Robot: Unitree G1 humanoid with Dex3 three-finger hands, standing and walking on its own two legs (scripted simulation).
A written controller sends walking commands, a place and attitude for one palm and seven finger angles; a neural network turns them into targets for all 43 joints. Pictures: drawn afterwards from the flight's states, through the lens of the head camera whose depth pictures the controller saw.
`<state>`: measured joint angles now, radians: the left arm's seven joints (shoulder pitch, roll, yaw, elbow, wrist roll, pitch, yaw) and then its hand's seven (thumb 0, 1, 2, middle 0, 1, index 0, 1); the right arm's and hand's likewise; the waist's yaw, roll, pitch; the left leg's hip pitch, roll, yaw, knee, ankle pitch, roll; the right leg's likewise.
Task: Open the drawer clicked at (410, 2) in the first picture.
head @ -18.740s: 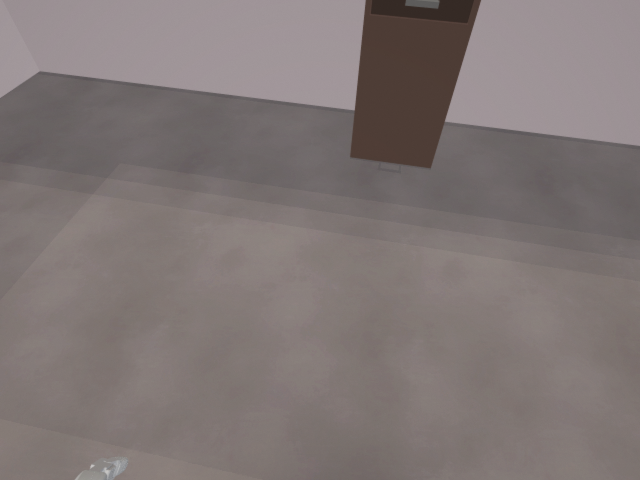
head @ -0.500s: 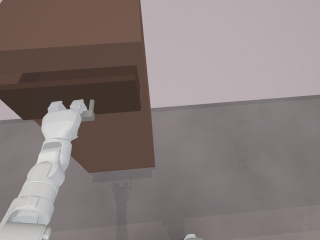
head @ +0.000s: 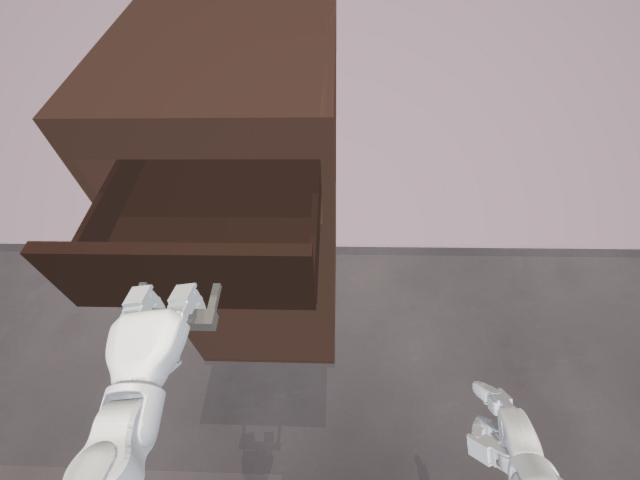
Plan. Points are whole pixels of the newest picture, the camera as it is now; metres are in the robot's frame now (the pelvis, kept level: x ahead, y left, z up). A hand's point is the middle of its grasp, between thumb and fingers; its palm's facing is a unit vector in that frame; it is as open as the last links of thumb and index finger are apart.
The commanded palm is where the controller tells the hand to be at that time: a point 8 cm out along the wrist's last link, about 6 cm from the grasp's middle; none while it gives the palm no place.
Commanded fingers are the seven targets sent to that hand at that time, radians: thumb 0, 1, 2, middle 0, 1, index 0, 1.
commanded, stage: pull the drawer open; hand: left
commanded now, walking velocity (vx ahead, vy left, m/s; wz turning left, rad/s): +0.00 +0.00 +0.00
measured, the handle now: (174, 304) +0.32 +0.24 +0.02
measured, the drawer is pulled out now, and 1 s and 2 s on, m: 0.18 0.30 0.30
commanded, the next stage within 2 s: open the thumb to release the handle in 1.12 s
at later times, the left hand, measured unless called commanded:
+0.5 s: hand (157, 396) +0.21 +0.22 -0.01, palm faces +0.01 -0.06 -1.00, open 5.6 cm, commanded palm +0.18 +0.23 +0.05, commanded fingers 0.00 0.90 0.90 -0.40 -1.35 -0.40 -1.35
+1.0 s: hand (139, 464) +0.14 +0.22 +0.00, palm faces +0.00 -0.09 -1.00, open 5.8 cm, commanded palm +0.10 +0.22 +0.05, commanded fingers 0.00 0.90 0.90 -0.40 -1.35 -0.40 -1.35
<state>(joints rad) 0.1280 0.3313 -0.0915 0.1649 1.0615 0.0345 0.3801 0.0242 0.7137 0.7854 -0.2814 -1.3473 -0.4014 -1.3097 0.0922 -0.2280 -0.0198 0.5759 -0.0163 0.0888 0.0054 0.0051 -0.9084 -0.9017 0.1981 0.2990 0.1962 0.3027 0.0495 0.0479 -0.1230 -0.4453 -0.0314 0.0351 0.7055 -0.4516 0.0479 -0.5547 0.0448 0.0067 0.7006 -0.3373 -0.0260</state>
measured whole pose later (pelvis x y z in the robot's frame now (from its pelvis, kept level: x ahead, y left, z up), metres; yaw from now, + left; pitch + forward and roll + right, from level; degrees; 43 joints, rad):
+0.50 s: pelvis -0.02 -0.02 -0.01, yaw +1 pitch +9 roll +1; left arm 0.25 0.36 -0.06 0.10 1.06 0.01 0.41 0.02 0.69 0.82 -0.32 -1.33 -0.42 -1.35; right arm 0.11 -0.23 -0.01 0.64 -0.03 0.08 -0.03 0.01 -0.91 -0.90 0.20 0.30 0.20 0.30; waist 0.07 0.05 -0.10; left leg -0.46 -0.03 0.02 0.76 -0.46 0.02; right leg -0.58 0.05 -0.01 0.78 -0.36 -0.05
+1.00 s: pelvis -0.02 -0.02 -0.02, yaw -1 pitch +11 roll +1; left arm 0.64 0.36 -0.01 -0.18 1.05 -0.06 0.48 0.02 0.71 0.79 -0.27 -1.28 -0.39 -1.32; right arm 0.12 -0.25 -0.03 0.57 -0.05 0.08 0.04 0.01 -0.91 -0.90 0.20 0.30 0.20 0.30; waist 0.07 0.04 -0.13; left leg -0.54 -0.02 0.05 0.85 -0.51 0.03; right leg -0.67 0.06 0.02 0.87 -0.39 -0.05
